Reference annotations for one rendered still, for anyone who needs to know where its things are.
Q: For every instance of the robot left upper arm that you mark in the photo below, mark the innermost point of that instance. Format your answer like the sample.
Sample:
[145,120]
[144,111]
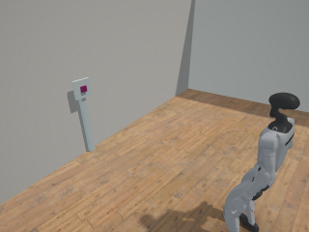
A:
[269,144]

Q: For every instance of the left robot forearm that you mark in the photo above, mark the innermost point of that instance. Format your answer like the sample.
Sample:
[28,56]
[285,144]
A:
[259,182]

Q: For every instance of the panel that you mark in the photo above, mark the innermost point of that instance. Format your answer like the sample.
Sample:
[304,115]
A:
[81,97]

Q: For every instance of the button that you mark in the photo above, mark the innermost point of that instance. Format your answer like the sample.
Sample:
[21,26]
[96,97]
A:
[83,89]

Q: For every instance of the left robot hand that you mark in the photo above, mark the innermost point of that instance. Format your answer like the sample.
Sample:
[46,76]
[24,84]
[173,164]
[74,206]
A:
[238,205]

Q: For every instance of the robot left thigh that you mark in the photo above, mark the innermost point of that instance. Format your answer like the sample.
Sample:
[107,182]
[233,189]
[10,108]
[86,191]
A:
[236,192]

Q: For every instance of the robot right upper arm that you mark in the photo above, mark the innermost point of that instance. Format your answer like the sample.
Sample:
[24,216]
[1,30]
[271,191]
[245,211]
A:
[291,120]

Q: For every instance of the right robot foot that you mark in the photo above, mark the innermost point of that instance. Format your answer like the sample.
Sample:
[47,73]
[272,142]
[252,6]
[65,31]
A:
[254,227]

